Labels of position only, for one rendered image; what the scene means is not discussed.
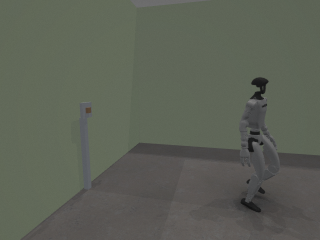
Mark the robot right hand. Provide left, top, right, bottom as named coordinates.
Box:
left=239, top=148, right=251, bottom=167

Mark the robot left forearm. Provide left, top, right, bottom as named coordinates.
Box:
left=261, top=121, right=271, bottom=137

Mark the right robot foot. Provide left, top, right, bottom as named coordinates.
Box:
left=240, top=198, right=261, bottom=213

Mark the robot right shin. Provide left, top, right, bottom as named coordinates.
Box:
left=245, top=174, right=264, bottom=203

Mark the robot left hand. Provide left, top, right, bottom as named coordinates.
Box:
left=267, top=135, right=278, bottom=150

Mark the robot right forearm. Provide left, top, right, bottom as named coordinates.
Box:
left=239, top=120, right=249, bottom=149

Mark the button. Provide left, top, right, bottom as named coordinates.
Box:
left=85, top=107, right=91, bottom=114

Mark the right robot upper arm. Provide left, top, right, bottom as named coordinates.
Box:
left=239, top=99, right=258, bottom=128

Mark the panel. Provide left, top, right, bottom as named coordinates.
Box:
left=79, top=102, right=92, bottom=190

